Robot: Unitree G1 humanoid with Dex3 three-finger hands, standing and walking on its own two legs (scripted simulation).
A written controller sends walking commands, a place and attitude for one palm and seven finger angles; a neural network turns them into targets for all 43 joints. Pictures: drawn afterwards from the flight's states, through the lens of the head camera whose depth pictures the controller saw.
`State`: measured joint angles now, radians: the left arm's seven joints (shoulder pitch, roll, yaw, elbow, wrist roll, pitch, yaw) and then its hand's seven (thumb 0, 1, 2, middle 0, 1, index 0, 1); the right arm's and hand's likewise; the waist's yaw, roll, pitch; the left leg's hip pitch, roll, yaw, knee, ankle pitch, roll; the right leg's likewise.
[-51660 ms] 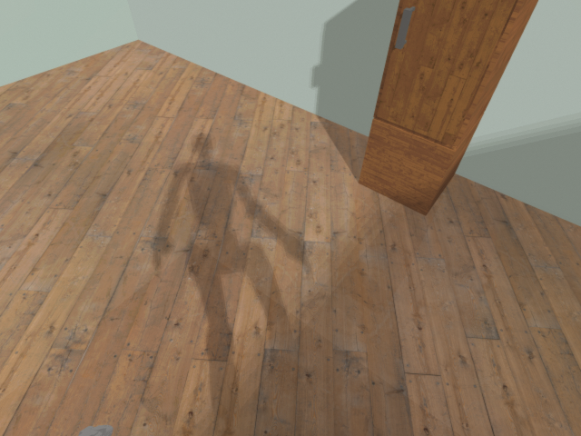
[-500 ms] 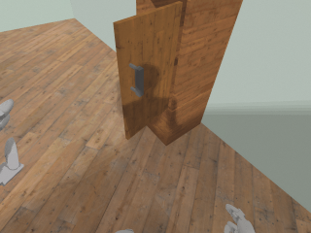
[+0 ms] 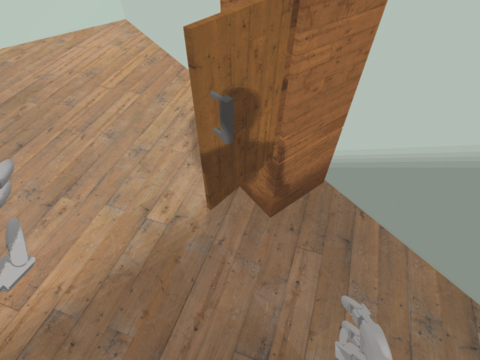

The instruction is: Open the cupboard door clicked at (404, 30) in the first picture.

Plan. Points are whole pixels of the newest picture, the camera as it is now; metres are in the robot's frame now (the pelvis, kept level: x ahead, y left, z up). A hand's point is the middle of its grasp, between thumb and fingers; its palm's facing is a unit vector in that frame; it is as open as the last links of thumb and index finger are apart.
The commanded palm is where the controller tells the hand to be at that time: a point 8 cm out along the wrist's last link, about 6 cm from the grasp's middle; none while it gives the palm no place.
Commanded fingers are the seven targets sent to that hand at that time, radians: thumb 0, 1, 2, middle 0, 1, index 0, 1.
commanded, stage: let the arm hang, fingers relaxed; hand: left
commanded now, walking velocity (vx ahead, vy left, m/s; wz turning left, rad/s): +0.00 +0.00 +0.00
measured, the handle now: (221, 117) +0.64 +0.09 +0.03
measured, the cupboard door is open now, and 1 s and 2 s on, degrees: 100 100 100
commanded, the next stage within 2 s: look to check the result in 1.10 s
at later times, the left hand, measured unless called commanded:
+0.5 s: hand out of the picture -0.10 +0.19 -0.17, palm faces +0.10 -0.97 -0.20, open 7.2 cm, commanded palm none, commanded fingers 0.00 0.90 0.90 -0.20 -0.30 -0.20 -0.30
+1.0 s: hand out of the picture -0.02 +0.17 -0.17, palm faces +0.09 -0.98 -0.18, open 7.3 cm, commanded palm none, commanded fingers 0.00 0.90 0.90 -0.20 -0.30 -0.20 -0.30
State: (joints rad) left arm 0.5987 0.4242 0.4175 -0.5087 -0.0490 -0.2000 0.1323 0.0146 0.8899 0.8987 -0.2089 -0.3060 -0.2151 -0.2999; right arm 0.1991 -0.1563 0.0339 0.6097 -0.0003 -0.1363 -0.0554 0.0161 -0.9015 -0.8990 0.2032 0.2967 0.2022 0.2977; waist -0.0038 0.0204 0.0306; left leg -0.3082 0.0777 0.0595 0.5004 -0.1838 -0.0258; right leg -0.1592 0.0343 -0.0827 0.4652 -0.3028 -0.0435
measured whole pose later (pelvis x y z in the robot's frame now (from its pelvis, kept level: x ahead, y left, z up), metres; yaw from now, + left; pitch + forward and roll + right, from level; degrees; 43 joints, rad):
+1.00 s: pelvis -0.01 +0.01 +0.00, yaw +2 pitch -2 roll +0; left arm 0.28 0.11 0.02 1.13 0.02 -0.01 0.04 0.01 0.92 0.90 -0.20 -0.30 -0.20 -0.30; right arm 0.29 -0.11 -0.01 1.14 -0.02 0.02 -0.03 0.01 -0.91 -0.90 0.20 0.30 0.20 0.30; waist -0.01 0.02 0.04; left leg -0.26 0.02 0.04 0.45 -0.14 0.00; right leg -0.13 -0.02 -0.11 0.48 -0.31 -0.02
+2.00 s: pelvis +0.02 +0.00 +0.01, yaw +2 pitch -2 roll +0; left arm 0.21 0.20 0.02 1.13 0.01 -0.02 0.03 0.00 0.91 0.90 -0.20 -0.30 -0.20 -0.30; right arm 0.17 -0.21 -0.01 1.14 -0.02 0.01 -0.03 0.01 -0.91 -0.90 0.20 0.30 0.20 0.30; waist 0.00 0.02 0.07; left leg -0.19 0.03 0.04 0.38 -0.15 -0.02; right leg -0.04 0.00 -0.11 0.37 -0.29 -0.03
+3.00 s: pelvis +0.03 +0.00 +0.01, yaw +1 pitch -2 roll +1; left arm 0.22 0.21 0.02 1.14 0.01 -0.02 0.03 0.01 0.91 0.90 -0.20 -0.30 -0.21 -0.30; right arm 0.17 -0.22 0.00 1.15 -0.01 0.01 -0.03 0.01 -0.91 -0.90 0.20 0.30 0.20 0.30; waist 0.00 0.00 0.07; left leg -0.17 0.03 0.06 0.36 -0.16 -0.02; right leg -0.01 0.00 -0.09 0.33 -0.29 -0.03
